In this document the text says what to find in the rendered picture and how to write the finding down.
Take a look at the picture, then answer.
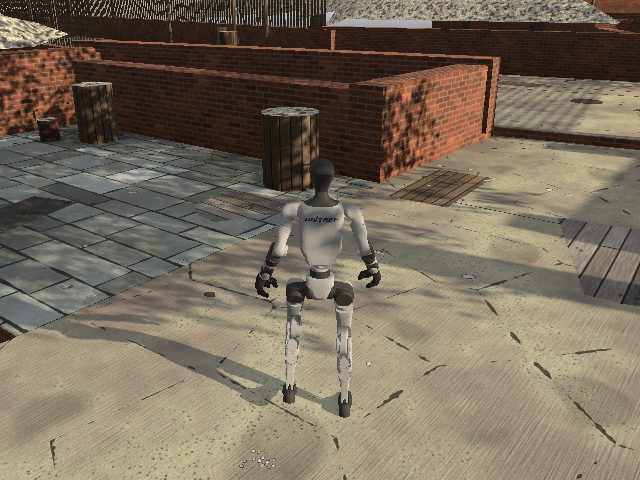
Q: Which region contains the left robot upper arm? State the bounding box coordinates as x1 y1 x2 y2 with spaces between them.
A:
272 202 301 258

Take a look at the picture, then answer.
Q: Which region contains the left robot hand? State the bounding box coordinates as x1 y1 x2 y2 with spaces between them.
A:
255 273 278 298

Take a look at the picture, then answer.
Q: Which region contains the robot left forearm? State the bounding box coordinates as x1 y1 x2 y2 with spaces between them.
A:
259 242 281 280

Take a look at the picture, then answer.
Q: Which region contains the right robot upper arm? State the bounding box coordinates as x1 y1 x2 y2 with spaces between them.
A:
342 202 372 257

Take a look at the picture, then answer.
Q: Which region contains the robot right forearm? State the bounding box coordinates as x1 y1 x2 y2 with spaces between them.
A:
361 241 379 274

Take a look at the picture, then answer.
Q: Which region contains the right robot hand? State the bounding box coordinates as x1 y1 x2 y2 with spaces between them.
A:
358 270 381 288

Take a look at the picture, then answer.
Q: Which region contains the robot head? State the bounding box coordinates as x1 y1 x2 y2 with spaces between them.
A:
304 158 339 207

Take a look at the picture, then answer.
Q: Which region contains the robot right foot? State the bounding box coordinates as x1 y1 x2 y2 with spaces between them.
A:
338 391 352 418

